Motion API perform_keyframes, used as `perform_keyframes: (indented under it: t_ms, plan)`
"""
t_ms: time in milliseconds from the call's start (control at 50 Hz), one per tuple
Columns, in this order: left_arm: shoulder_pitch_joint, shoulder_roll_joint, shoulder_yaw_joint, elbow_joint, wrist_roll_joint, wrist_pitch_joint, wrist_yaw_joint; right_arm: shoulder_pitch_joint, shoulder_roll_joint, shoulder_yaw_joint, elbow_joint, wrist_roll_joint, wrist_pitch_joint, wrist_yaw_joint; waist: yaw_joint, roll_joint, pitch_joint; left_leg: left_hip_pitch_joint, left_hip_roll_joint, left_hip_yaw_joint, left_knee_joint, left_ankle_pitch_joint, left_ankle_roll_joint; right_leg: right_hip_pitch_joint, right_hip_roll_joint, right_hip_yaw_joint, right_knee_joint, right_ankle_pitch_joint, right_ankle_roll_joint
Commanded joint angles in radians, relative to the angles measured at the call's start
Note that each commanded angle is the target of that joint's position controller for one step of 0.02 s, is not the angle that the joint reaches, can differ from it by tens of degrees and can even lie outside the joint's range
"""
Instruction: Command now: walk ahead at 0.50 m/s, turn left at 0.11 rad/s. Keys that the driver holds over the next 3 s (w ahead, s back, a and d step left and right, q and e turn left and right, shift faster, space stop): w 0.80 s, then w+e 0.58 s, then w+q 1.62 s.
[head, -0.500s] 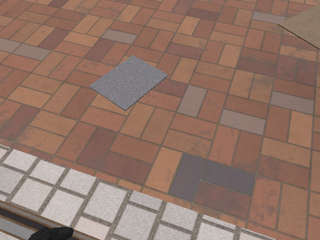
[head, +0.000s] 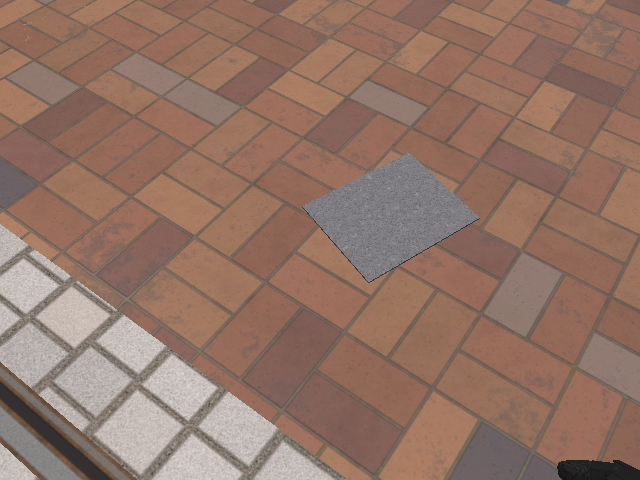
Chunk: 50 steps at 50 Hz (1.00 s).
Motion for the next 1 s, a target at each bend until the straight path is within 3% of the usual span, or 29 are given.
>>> perform_keyframes:
  t_ms: [20,40,60,100,160,240,300,360,400,420,440,460,480,500,520,540,560,600,640,700,760,820,860,920,940,960,980,1000]
  plan:
    - [-0.104,0.117,0.019,-0.118,-0.004,-0.041,0.0,0.204,-0.149,-0.048,0.012,0.0,-0.008,-0.004,-0.112,0.081,-0.14,0.504,0.283,-0.406,-0.292,0.054,0.206,-0.517,-0.065,0.055,0.212,0.074,-0.025]
    - [-0.093,0.116,0.025,-0.111,0.01,-0.03,0.002,0.159,-0.118,-0.039,0.007,-0.005,-0.014,-0.002,-0.076,0.094,-0.104,0.4,0.25,-0.341,-0.327,0.106,0.191,-0.454,-0.091,0.064,0.152,0.128,-0.02]
    - [-0.067,0.1,0.023,-0.102,0.012,-0.016,0.001,0.133,-0.111,-0.038,0.007,-0.01,-0.018,-0.001,-0.047,0.105,-0.09,0.331,0.234,-0.308,-0.365,0.117,0.19,-0.396,-0.1,0.068,0.129,0.166,-0.013]
    - [-0.053,0.067,0.017,-0.095,0.016,0.004,0.003,0.128,-0.123,-0.043,0.021,-0.007,-0.034,-0.003,-0.023,0.09,-0.074,0.272,0.229,-0.257,-0.415,0.173,0.206,-0.374,-0.099,0.061,0.082,0.217,0.006]
    - [-0.143,0.054,0.012,-0.124,0.028,0.011,0.008,0.16,-0.143,-0.049,0.054,-0.007,-0.042,-0.014,-0.035,0.06,-0.032,0.275,0.217,-0.186,-0.446,0.217,0.202,-0.434,-0.099,0.065,-0.078,0.36,0.028]
    - [-0.276,0.029,-0.003,-0.154,0.022,-0.002,-0.009,0.21,-0.169,-0.054,0.093,0.001,-0.034,-0.027,-0.083,0.06,0.005,0.284,0.186,-0.104,-0.456,0.178,0.161,-0.387,-0.056,0.034,-0.337,0.556,0.024]
    - [-0.353,0.037,-0.006,-0.181,0.015,-0.007,-0.023,0.266,-0.186,-0.059,0.133,0.01,-0.027,-0.029,-0.112,0.062,0.026,0.352,0.218,-0.109,-0.434,0.144,0.151,-0.379,-0.034,0.031,-0.431,0.566,0.009]
    - [-0.371,0.061,-0.001,-0.201,0.016,-0.013,-0.037,0.279,-0.195,-0.066,0.161,0.017,-0.014,-0.034,-0.101,0.07,0.029,0.453,0.262,-0.126,-0.374,0.197,0.129,-0.381,-0.022,0.038,-0.491,0.475,-0.031]
    - [-0.303,0.087,0.01,-0.187,0.018,-0.018,-0.038,0.262,-0.205,-0.069,0.169,0.017,-0.002,-0.038,-0.057,0.089,-0.011,0.491,0.258,-0.118,-0.285,0.38,0.104,-0.272,0.012,0.003,-0.516,0.405,-0.062]
    - [-0.191,0.115,0.029,-0.152,0.021,-0.019,-0.033,0.249,-0.198,-0.064,0.17,0.015,0.005,-0.041,0.002,0.082,-0.079,0.478,0.216,-0.081,-0.147,0.534,0.081,-0.116,0.048,-0.032,-0.536,0.403,-0.085]
    - [-0.026,0.172,0.053,-0.108,0.025,-0.018,-0.024,0.263,-0.16,-0.048,0.162,0.004,0.008,-0.045,0.063,0.042,-0.204,0.368,0.159,-0.035,0.081,0.482,0.046,0.144,-0.002,0.019,-0.498,0.441,-0.125]
    - [0.087,0.278,0.078,-0.091,0.041,-0.012,-0.017,0.381,-0.064,-0.016,0.136,-0.003,-0.007,-0.037,0.038,-0.184,-0.363,-0.029,0.016,0.013,0.488,0.124,-0.034,0.547,-0.259,0.45,-0.527,0.305,-0.282]
    - [0.117,0.22,0.062,-0.081,0.02,-0.009,-0.022,0.364,-0.068,-0.012,0.149,0.001,-0.029,-0.034,0.06,-0.27,-0.426,-0.209,-0.063,-0.116,0.663,-0.399,-0.046,0.629,-0.323,0.755,-0.702,0.158,-0.336]
    - [0.057,0.168,0.043,-0.09,0.013,-0.01,-0.021,0.281,-0.154,-0.035,0.131,0.028,-0.044,-0.026,0.063,-0.19,-0.291,-0.317,0.0,-0.16,0.748,-0.366,-0.029,0.539,-0.3,0.65,-0.723,0.069,-0.285]
    - [-0.011,0.141,0.035,-0.106,0.019,-0.009,-0.017,0.207,-0.158,-0.034,0.11,0.036,-0.051,-0.026,0.044,-0.123,-0.192,-0.331,0.055,-0.126,0.722,-0.278,-0.014,0.404,-0.266,0.522,-0.736,0.1,-0.25]
    - [-0.072,0.114,0.027,-0.113,0.027,-0.009,-0.018,0.164,-0.151,-0.035,0.102,0.022,-0.05,-0.031,0.017,-0.07,-0.113,-0.302,0.095,-0.106,0.656,-0.2,-0.014,0.262,-0.23,0.425,-0.766,0.179,-0.237]
    - [-0.109,0.084,0.018,-0.12,0.038,-0.014,-0.019,0.17,-0.146,-0.04,0.106,0.012,-0.041,-0.034,-0.018,-0.085,-0.083,-0.239,0.128,-0.113,0.597,-0.145,-0.014,0.165,-0.198,0.36,-0.795,0.256,-0.224]
    - [-0.126,0.076,0.016,-0.116,0.039,-0.023,-0.019,0.212,-0.11,-0.037,0.122,0.008,-0.019,-0.035,-0.053,-0.1,-0.078,-0.159,0.142,-0.109,0.546,-0.102,-0.026,0.079,-0.172,0.288,-0.846,0.339,-0.232]
    - [-0.112,0.101,0.023,-0.101,0.034,-0.03,-0.013,0.186,-0.093,-0.033,0.114,0.002,-0.007,-0.039,-0.06,-0.08,-0.053,-0.183,0.149,-0.099,0.476,-0.047,-0.048,0.056,-0.17,0.229,-0.882,0.418,-0.247]
    - [-0.074,0.122,0.029,-0.079,0.029,-0.025,0.002,0.091,-0.08,-0.027,0.091,-0.004,-0.01,-0.037,-0.037,-0.053,-0.027,-0.234,0.15,-0.091,0.299,0.111,-0.069,0.089,-0.153,0.155,-0.902,0.486,-0.234]
    - [-0.036,0.134,0.03,-0.06,0.02,-0.018,0.01,-0.008,-0.056,-0.017,0.072,0.001,-0.02,-0.025,-0.001,-0.054,-0.005,-0.194,0.12,-0.058,0.112,0.247,-0.071,0.103,-0.123,0.087,-0.908,0.488,-0.205]
    - [0.031,0.143,0.033,-0.029,0.011,-0.006,0.012,-0.105,-0.055,-0.012,0.045,0.009,-0.028,-0.011,0.037,-0.05,0.024,-0.176,0.094,-0.045,0.008,0.27,-0.069,0.154,-0.144,0.093,-0.887,0.463,-0.203]
    - [0.055,0.145,0.036,-0.013,0.006,0.008,0.015,-0.143,-0.065,-0.014,0.025,0.012,-0.036,0.0,0.037,-0.054,0.039,-0.182,0.082,-0.06,-0.046,0.23,-0.058,0.21,-0.172,0.124,-0.848,0.472,-0.198]
    - [0.032,0.169,0.048,-0.012,0.002,0.022,0.023,-0.086,-0.108,-0.028,0.035,0.01,-0.05,0.007,-0.018,-0.079,0.01,-0.068,0.057,-0.062,-0.098,0.135,-0.031,0.249,-0.198,0.172,-0.757,0.551,-0.174]
    - [0.008,0.168,0.048,-0.017,0.001,0.026,0.025,0.001,-0.131,-0.042,0.06,0.008,-0.054,0.003,-0.073,-0.079,-0.036,0.064,0.033,-0.039,-0.129,0.121,-0.013,0.232,-0.17,0.156,-0.664,0.665,-0.155]
    - [0.009,0.131,0.035,-0.023,0.01,0.026,0.024,0.154,-0.183,-0.067,0.104,0.001,-0.056,-0.007,-0.139,-0.057,-0.148,0.304,0.051,-0.048,-0.111,0.133,0.018,0.156,-0.108,0.118,-0.478,0.692,-0.123]
    - [0.021,0.056,0.008,-0.054,0.039,0.024,0.023,0.326,-0.259,-0.086,0.125,-0.015,-0.052,-0.018,-0.191,0.085,-0.322,0.604,0.256,-0.26,-0.076,0.129,0.076,-0.042,-0.02,0.059,-0.148,0.401,-0.079]
    - [0.15,-0.03,-0.013,-0.065,0.013,0.004,0.019,0.342,-0.299,-0.092,0.144,-0.017,-0.042,-0.012,-0.117,0.368,-0.422,0.843,0.432,-0.686,-0.214,-0.101,0.208,-0.385,0.114,0.064,0.137,-0.12,-0.035]
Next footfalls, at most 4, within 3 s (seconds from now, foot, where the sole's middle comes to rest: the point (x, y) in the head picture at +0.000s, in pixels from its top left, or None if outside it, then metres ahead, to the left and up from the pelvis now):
0.44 right None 0.41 -0.15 -0.76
0.96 left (300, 358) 0.71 0.10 -0.76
1.50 right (436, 283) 0.93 -0.22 -0.76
2.06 left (367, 178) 1.27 -0.05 -0.76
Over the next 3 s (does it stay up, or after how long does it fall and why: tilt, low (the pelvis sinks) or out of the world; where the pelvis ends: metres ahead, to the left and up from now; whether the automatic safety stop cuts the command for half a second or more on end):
stays up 1.62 -0.06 0.00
